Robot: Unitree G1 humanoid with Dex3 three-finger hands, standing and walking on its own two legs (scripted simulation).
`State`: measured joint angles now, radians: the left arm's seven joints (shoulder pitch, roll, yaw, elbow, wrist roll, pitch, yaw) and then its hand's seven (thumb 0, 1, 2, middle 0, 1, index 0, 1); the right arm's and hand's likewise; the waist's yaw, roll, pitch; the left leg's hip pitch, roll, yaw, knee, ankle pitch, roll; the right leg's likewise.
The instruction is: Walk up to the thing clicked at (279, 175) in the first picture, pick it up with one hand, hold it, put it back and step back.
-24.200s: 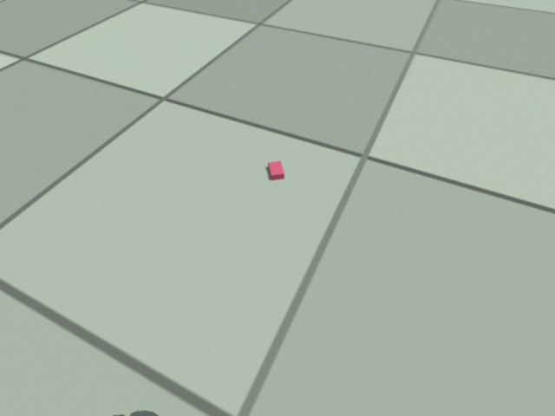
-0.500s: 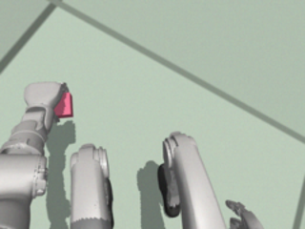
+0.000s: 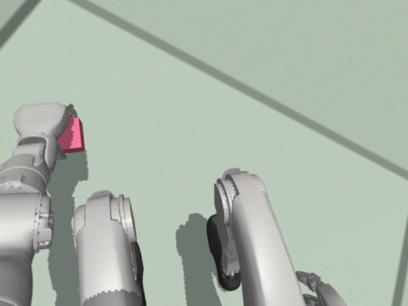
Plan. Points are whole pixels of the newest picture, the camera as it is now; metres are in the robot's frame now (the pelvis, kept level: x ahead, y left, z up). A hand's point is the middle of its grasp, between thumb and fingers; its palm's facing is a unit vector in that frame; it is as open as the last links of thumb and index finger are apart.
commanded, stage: lower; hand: left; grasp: from above
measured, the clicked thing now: (56, 137) +0.46 +0.26 -0.21
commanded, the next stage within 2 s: rest in 0.34 s
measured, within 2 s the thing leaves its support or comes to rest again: rests again in 1.42 s
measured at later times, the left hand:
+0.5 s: hand (65, 142) +0.46 +0.25 -0.23, palm faces -0.46 -0.04 -0.89, open 9.7 cm
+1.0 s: hand (71, 144) +0.46 +0.25 -0.28, palm faces -0.46 -0.08 -0.88, open 9.7 cm
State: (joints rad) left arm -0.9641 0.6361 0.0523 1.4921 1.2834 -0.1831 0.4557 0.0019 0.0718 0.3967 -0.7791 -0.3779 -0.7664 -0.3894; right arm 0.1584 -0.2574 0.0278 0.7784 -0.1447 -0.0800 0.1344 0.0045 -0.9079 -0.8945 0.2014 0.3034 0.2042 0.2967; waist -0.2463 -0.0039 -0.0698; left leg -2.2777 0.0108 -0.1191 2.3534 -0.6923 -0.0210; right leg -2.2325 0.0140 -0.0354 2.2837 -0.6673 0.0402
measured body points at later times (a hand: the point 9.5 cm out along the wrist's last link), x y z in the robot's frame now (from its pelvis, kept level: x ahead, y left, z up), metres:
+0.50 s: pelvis +0.00 +0.00 -0.03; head +0.26 +0.06 +0.34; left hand +0.48 +0.25 -0.18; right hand +0.03 -0.28 -0.13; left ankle +0.08 +0.13 -0.31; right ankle +0.10 -0.13 -0.31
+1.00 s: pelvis +0.00 +0.00 -0.05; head +0.27 +0.08 +0.31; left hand +0.48 +0.25 -0.22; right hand +0.01 -0.27 -0.12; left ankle +0.08 +0.13 -0.31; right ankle +0.10 -0.13 -0.31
